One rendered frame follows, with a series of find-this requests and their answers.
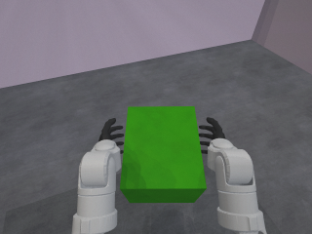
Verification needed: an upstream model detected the left robot forearm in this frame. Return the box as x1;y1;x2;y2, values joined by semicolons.
71;139;122;234

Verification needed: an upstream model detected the robot left hand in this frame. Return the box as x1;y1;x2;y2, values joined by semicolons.
98;118;124;154

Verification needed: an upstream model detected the carton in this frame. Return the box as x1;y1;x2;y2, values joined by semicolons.
120;106;207;203

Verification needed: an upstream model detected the robot right hand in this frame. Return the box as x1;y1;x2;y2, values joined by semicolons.
198;117;226;154

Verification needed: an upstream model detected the right robot forearm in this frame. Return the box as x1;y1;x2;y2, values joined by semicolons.
207;138;267;234

